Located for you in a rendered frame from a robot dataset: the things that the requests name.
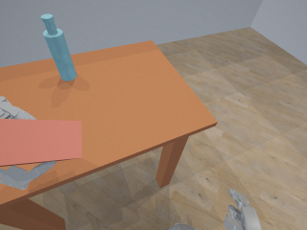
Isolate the right robot hand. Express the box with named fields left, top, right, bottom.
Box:
left=224, top=188, right=262, bottom=230

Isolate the table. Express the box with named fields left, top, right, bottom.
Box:
left=0, top=40, right=218, bottom=230

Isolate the sponge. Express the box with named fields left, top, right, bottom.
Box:
left=0, top=119, right=83, bottom=167

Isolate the left robot hand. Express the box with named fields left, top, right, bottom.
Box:
left=0, top=96, right=57, bottom=190

